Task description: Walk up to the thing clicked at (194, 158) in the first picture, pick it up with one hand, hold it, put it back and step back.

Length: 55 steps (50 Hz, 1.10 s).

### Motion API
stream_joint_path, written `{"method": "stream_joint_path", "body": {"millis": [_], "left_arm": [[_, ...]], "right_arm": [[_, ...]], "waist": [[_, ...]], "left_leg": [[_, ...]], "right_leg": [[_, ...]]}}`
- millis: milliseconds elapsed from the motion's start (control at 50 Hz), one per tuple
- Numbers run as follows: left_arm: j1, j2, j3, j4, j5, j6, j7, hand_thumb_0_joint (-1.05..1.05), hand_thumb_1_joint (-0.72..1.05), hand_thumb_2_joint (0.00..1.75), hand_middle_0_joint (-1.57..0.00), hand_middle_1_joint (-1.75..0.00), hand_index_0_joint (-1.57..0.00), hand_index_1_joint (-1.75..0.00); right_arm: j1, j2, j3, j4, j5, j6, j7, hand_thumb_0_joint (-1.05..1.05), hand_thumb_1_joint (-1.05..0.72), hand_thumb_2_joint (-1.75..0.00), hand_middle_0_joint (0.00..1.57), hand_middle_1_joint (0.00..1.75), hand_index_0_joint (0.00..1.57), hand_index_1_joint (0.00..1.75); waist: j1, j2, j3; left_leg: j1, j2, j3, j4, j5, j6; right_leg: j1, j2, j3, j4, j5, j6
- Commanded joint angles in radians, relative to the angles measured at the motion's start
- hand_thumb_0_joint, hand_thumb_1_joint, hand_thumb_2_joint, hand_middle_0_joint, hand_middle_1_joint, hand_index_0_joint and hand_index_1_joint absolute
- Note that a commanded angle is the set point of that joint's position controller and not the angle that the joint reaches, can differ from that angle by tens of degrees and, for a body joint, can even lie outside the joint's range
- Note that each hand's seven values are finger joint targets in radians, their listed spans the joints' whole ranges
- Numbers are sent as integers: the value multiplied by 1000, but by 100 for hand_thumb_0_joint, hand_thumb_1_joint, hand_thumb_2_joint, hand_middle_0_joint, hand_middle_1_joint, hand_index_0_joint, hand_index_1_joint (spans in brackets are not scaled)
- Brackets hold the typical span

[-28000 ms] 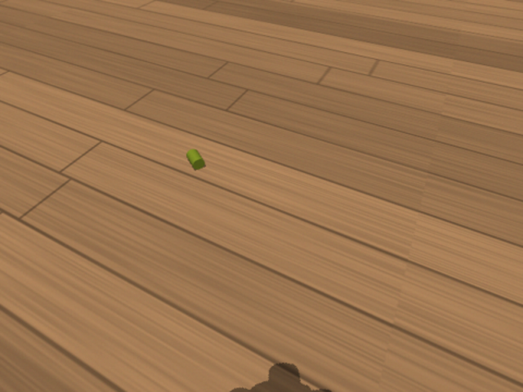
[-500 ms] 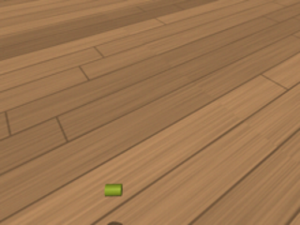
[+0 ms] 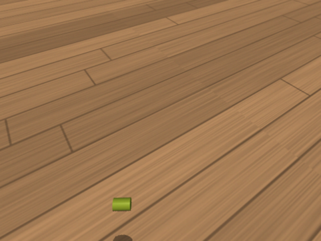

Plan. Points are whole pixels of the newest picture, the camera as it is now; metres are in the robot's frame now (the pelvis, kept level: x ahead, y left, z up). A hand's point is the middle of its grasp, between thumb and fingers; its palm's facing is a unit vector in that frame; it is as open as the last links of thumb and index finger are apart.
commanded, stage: stand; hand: left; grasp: from above
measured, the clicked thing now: (122, 204) +0.45 +0.24 -0.75
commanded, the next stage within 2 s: rise first in 1.06 s
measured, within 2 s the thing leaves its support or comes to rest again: neither
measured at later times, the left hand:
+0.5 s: hand out of the picture +0.07 +0.26 -0.16, palm faces -0.02 -0.94 -0.34, open 7.3 cm
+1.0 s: hand out of the picture +0.06 +0.26 -0.16, palm faces -0.03 -0.94 -0.34, open 7.3 cm
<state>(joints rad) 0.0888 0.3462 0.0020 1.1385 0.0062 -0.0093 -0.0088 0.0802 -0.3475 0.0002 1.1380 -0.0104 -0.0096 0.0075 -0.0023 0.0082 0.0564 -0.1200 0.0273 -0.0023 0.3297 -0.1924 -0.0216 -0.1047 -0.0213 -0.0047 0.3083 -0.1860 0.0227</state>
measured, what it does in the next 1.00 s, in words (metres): stands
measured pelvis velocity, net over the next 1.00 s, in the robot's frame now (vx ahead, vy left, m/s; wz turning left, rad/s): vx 0.00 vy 0.00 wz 0.00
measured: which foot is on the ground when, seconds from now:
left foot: down 0.00-1.00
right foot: down 0.00-1.00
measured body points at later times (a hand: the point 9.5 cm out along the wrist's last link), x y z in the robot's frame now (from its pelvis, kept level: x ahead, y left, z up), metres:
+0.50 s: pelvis +0.00 +0.00 +0.00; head +0.01 +0.00 +0.45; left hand +0.07 +0.30 -0.13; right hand +0.08 -0.30 -0.13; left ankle -0.01 +0.13 -0.75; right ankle -0.01 -0.13 -0.75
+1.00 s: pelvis +0.00 +0.00 +0.00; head +0.01 +0.00 +0.45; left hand +0.06 +0.30 -0.13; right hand +0.07 -0.30 -0.14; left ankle -0.01 +0.13 -0.75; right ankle -0.01 -0.13 -0.75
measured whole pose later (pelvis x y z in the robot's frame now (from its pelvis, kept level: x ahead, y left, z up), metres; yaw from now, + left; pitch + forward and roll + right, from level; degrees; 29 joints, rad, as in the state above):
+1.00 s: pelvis +0.00 +0.00 +0.00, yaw +0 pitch -2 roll +0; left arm 0.12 0.35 0.00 1.13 0.01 -0.01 -0.01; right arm 0.11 -0.35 0.00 1.13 -0.01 -0.01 0.01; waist 0.00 0.01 0.06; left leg -0.11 0.02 0.00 0.33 -0.19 -0.02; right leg -0.10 -0.03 -0.01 0.31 -0.18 0.03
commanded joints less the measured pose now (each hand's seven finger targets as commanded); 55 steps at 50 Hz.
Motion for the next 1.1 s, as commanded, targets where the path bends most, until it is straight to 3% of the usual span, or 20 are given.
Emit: {"method": "stream_joint_path", "body": {"millis": [0, 120, 400, 660, 1080], "left_arm": [[-39, 217, 41, -59, 2, -24, 19, 0, 90, 90, -20, -30, -20, -30], [-29, 219, 43, -57, 3, -18, 19, 0, 90, 90, -20, -30, -20, -30], [-15, 218, 41, -63, 6, -23, 20, 0, 90, 90, -20, -30, -20, -30], [-7, 223, 41, -64, 4, -20, 19, 0, 90, 90, -20, -30, -20, -30], [4, 225, 40, -68, 4, -18, 18, 0, 90, 90, -20, -30, -20, -30]], "right_arm": [[-36, -216, -38, -61, 3, -21, -15, 0, -90, -90, 20, 30, 20, 30], [-33, -212, -37, -66, 1, -17, -15, 0, -90, -90, 20, 30, 20, 30], [-28, -223, -43, -74, 3, -18, -16, 0, -90, -90, 20, 30, 20, 30], [-17, -216, -40, -72, 2, -16, -12, 0, -90, -90, 20, 30, 20, 30], [3, -214, -38, -71, 1, -18, -13, 0, -90, -90, 20, 30, 20, 30]], "waist": [[-1, -9, -127], [0, -7, -89], [0, -13, -118], [1, -7, -74], [0, -16, -77]], "left_leg": [[47, 113, -71, -26, 264, 33], [17, 107, -75, -52, 179, 31], [56, 111, -70, -28, 248, 43], [23, 104, -79, -55, 145, 37], [23, 101, -82, -52, 163, 36]], "right_leg": [[43, -119, 73, -25, 256, -31], [24, -112, 68, -33, 165, -31], [36, -120, 67, -28, 234, -29], [13, -113, 70, -44, 121, -33], [9, -115, 71, -32, 138, -34]]}}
